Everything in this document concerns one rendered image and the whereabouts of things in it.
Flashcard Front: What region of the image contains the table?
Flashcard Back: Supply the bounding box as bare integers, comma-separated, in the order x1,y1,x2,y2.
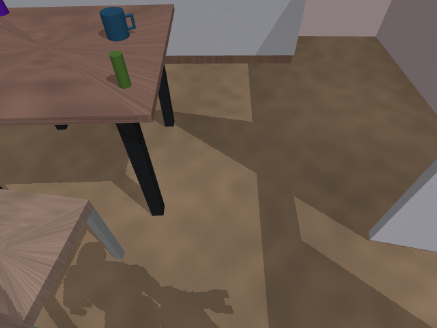
0,4,175,216

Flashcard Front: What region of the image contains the chair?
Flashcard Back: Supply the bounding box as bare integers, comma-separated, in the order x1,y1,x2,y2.
0,189,125,328

